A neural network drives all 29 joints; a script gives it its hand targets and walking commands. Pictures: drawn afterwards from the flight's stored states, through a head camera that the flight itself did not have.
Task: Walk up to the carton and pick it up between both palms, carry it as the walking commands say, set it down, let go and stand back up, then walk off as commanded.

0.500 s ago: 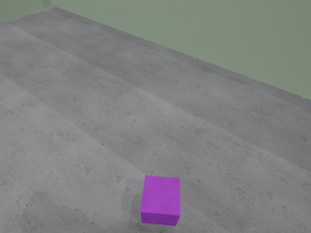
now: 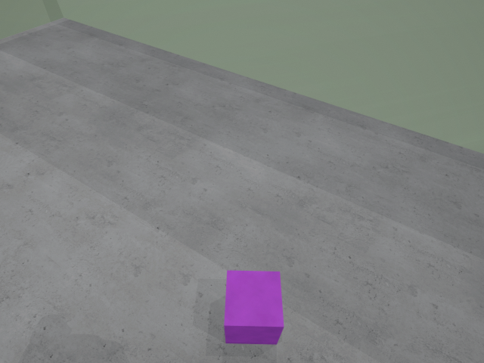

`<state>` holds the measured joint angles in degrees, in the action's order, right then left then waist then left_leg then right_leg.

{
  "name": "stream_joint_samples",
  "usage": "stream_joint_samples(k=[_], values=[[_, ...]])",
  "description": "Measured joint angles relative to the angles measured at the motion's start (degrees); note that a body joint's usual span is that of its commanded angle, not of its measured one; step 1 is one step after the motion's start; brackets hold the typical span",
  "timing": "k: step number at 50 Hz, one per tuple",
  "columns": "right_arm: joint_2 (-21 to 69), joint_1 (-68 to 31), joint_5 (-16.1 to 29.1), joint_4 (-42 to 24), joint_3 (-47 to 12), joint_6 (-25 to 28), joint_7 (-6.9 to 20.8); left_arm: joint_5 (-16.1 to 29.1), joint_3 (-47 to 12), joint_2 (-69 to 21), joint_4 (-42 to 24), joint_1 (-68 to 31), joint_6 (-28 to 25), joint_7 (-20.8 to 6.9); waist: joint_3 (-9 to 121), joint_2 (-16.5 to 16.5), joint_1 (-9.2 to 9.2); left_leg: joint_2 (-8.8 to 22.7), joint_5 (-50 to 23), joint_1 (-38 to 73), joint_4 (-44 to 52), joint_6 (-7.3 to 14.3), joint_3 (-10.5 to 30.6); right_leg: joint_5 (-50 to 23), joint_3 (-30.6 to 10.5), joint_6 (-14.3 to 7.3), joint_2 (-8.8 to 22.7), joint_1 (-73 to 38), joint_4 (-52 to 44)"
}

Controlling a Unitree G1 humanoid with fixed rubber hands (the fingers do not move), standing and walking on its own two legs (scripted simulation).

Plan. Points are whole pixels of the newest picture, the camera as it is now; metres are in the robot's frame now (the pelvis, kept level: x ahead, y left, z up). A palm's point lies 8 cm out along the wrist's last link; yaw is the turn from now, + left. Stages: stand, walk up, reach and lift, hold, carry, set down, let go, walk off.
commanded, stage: walk up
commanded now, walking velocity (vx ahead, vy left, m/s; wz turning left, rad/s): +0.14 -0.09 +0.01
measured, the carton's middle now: (252, 308) +0.45 -0.03 -0.66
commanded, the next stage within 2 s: none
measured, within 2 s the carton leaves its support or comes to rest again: neither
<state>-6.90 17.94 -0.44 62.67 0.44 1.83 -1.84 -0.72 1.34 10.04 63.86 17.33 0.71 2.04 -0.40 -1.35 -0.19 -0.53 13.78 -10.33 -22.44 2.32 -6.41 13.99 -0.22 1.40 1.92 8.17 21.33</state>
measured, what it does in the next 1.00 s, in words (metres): steps on the spot: left foot, then right foot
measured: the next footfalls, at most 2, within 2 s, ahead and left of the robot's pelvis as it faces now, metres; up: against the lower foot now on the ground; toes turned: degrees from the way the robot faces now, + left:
left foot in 0.62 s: +0.19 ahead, +0.03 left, +0.00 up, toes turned +5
right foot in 1.00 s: +0.13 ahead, -0.20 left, +0.00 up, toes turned -6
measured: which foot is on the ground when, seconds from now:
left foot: down 0.00-0.20, up 0.22-0.60, down 0.62-0.98, up 1.00-1.00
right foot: down 0.00-0.64, up 0.66-0.98, down 1.00-1.00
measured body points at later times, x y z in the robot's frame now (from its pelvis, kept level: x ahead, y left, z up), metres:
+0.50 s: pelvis +0.07 -0.07 +0.00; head +0.09 -0.08 +0.45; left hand -0.04 +0.12 -0.15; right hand +0.11 -0.30 -0.16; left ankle +0.15 +0.06 -0.70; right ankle -0.03 -0.14 -0.74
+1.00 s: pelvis +0.06 -0.06 -0.02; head +0.08 -0.08 +0.43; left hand +0.11 +0.18 -0.16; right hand +0.11 -0.31 -0.18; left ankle +0.15 +0.02 -0.74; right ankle +0.09 -0.19 -0.75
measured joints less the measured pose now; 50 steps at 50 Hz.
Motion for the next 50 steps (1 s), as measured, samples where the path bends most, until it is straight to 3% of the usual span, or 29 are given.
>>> stream_joint_samples(k=[5,8,11,14,17,22,28,31,34,36,39,42,46,50], values=[[-0.94,1.31,-0.34,1.09,0.88,-0.89,0.54,-0.68,-0.4,-0.65,1.44,0.74,-0.25,-0.32,0.94,1.3,2.12,1.49,2.81,0.28,-3.69,-0.84,0.81,5.46,1.46,-0.84,-0.96,0.39,5.39],[-2.04,2.79,-0.79,1.74,1.83,-2.06,0.88,-0.98,-0.29,-0.91,1.34,2.59,0.1,-1.09,2.39,1.2,1.69,2.39,4.49,1.41,-4.98,-1.51,-0.69,8.39,3.09,-0.87,-0.12,2.5,10.36],[-3.39,3.98,-0.39,2.08,2.3,-2.37,1.02,-1.07,-0.23,-1.85,0.03,3.29,-1.51,-1.13,1.47,3.05,1.79,3.97,7.77,0.87,-9.76,-2.14,0.35,6.88,5.51,-2.65,-0.83,1.19,10.73],[-2.69,3.69,-0.65,2.91,1.92,-3.2,1.25,-0.98,-0.19,-1.87,-1.71,4.35,-2.94,-0.83,0.57,2.04,-0.14,3.42,11.4,-5.18,-23.49,-1.85,1.94,7.78,6.51,-4.09,-1.14,-0.89,8.95],[-2.7,0.88,-0.79,1.71,1.93,-2.6,1.94,-1.09,-0.95,-2.69,-1.38,6.85,-3.8,-0.78,-0.9,1.33,-1.54,3.3,8.35,-10.75,-30.37,-1.77,2.63,5.79,5.75,-4.67,-1.81,-4.01,3.87],[-3.04,-4.12,-0.13,-0.52,1.8,-1.77,1.86,-0.73,-2.29,-4.6,0.76,10.23,-4.02,-0.24,-2.8,0.94,-1.56,2.55,2.3,-15.93,-26.33,-2.59,3.06,3.77,5.67,-4.65,-1.8,-8.73,-2.71],[-2.15,-8.05,0.73,-1.13,1.55,-2.35,0.91,-0.04,-3.03,-5.54,1.0,10.33,-3.11,0.82,-4.29,1.12,-1.45,0.72,-1.28,-14.73,-17.16,-2.15,1.77,6.73,6.87,-3.93,-2.65,-9.54,-0.96],[-1.59,-8.04,0.56,-1.25,1.28,-2.52,0.56,-0.1,-2.87,-5.36,0.65,10.36,-2.82,1.24,-3.0,1.35,-1.74,0.59,-4.49,-10.99,-11.86,-1.14,0.93,10.12,7.14,-3.51,-3.51,-7.8,3.39],[-0.62,-8.45,0.73,-1.57,0.93,-1.32,0.22,0.94,-2.43,-4.76,0.5,7.76,-2.2,1.18,-3.18,-0.29,-1.71,-0.34,-0.7,-9.85,-10.42,1.43,0.23,13.23,6.47,-1.66,-1.93,-2.4,13.94],[-0.47,-8.72,0.75,-2.13,0.55,-0.7,-0.32,0.93,-1.92,-5.0,-0.07,5.56,-1.46,0.99,-3.38,0.51,-2.03,0.45,-0.51,-8.6,-8.58,2.27,-0.7,16.93,4.94,-1.14,-1.59,1.91,20.83],[-1.0,-8.8,0.82,-3.18,1.18,-0.1,-2.26,0.56,-0.86,-4.68,-1.4,1.66,-0.49,0.67,-3.83,2.6,-0.62,1.03,-2.85,-7.15,-5.19,2.34,-0.22,19.4,3.59,-1.23,-0.76,6.4,24.93],[-1.87,-7.97,0.13,-3.73,1.07,-0.53,-2.26,0.17,0.06,-3.33,-3.15,-2.08,-0.14,0.75,-4.06,3.48,0.2,1.08,-4.78,-6.98,-3.22,2.4,0.89,17.98,2.79,-0.24,0.42,9.19,23.17],[-3.28,-7.71,-1.32,-3.69,1.59,-2.97,-1.3,-0.34,0.8,-1.38,-5.83,-5.78,0.32,1.59,-5.15,3.03,-0.17,0.86,-5.71,-8.35,-4.57,2.06,0.73,14.95,2.4,0.35,1.53,12.43,22.64],[-5.42,-7.43,-1.36,-4.08,2.34,-5.1,-0.83,-1.01,0.73,-0.25,-7.01,-4.87,0.8,2.08,-3.78,2.39,-0.9,-0.07,-2.48,-12.24,-11.84,1.24,-1.22,3.06,2.86,-0.3,2.73,10.99,15.63]])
